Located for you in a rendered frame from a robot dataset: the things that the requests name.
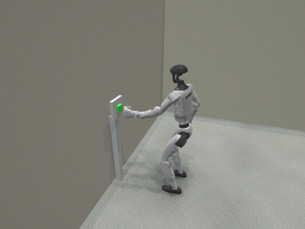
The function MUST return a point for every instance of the robot left foot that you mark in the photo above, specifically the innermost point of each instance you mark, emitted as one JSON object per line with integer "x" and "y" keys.
{"x": 169, "y": 189}

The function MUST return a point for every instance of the robot left forearm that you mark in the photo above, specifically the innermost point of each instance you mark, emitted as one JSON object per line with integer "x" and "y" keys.
{"x": 146, "y": 114}

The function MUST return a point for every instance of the robot left hand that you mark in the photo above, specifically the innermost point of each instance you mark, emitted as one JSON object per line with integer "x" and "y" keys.
{"x": 127, "y": 112}

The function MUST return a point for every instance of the button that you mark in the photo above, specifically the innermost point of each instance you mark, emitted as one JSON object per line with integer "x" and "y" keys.
{"x": 119, "y": 108}

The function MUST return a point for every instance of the left robot upper arm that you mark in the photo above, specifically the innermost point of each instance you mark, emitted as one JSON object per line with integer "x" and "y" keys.
{"x": 172, "y": 98}

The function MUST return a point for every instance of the robot right forearm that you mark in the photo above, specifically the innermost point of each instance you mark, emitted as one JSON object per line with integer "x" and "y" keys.
{"x": 193, "y": 113}

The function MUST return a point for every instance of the robot right shin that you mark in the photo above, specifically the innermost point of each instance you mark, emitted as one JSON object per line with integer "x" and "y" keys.
{"x": 177, "y": 162}

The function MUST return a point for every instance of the panel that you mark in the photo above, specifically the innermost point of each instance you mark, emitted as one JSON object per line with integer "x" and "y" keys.
{"x": 115, "y": 134}

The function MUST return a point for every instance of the right robot upper arm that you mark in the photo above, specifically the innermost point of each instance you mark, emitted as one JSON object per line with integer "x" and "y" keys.
{"x": 196, "y": 102}

